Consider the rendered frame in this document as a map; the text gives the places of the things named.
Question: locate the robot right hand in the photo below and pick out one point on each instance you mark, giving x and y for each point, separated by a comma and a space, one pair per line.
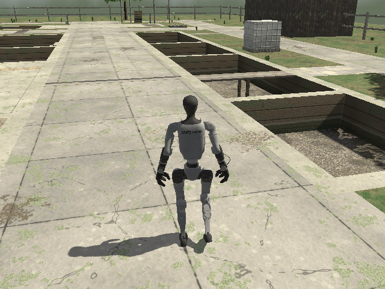
223, 173

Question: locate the robot left upper arm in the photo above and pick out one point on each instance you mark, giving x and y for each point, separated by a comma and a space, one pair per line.
169, 138

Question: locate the robot right upper arm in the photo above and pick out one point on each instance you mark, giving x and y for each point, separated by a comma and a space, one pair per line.
209, 126

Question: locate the right robot foot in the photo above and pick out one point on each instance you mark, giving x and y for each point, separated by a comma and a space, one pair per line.
207, 238

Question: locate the robot left hand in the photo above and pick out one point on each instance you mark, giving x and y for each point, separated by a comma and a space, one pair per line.
159, 177

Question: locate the left robot forearm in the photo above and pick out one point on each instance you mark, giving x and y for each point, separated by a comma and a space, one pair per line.
162, 162

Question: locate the humanoid robot head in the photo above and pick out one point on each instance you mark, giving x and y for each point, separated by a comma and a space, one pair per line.
190, 104

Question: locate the right robot forearm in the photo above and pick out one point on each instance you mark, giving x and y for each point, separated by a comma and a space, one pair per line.
221, 160

